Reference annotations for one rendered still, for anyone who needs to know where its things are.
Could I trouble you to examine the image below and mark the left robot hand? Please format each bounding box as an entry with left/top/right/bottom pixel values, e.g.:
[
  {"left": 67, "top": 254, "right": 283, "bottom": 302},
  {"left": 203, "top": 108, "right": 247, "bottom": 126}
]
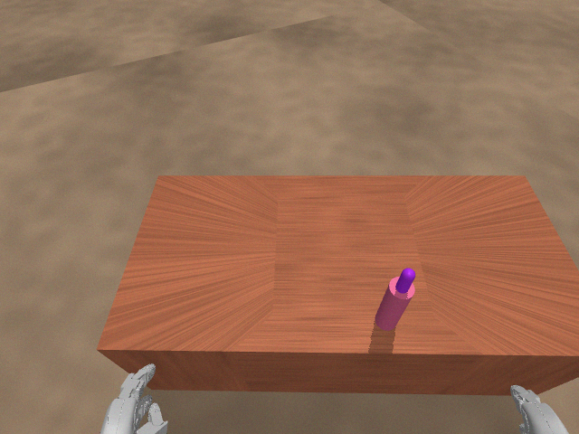
[{"left": 100, "top": 363, "right": 168, "bottom": 434}]

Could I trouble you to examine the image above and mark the bottle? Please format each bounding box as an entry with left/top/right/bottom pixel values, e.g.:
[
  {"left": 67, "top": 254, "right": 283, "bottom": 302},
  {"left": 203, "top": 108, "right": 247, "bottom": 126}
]
[{"left": 375, "top": 268, "right": 415, "bottom": 331}]

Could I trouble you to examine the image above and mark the right robot hand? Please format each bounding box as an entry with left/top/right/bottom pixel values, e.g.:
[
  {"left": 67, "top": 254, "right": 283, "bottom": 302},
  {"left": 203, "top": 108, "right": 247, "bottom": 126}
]
[{"left": 510, "top": 385, "right": 569, "bottom": 434}]

